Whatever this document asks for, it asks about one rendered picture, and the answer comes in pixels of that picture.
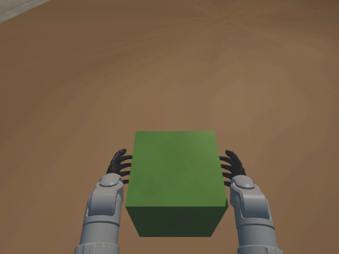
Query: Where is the robot left forearm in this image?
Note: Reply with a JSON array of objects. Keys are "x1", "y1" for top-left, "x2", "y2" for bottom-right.
[{"x1": 74, "y1": 173, "x2": 124, "y2": 254}]

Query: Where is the left robot hand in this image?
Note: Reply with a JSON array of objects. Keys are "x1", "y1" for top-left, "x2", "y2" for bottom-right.
[{"x1": 106, "y1": 149, "x2": 132, "y2": 184}]

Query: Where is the right robot hand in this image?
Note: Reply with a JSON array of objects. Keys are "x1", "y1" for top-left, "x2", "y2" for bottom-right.
[{"x1": 219, "y1": 150, "x2": 246, "y2": 187}]

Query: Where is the robot right forearm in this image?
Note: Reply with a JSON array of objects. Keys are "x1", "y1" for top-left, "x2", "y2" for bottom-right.
[{"x1": 230, "y1": 175, "x2": 284, "y2": 254}]

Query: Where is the carton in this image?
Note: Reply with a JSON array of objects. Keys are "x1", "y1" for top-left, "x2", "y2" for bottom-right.
[{"x1": 125, "y1": 131, "x2": 228, "y2": 237}]

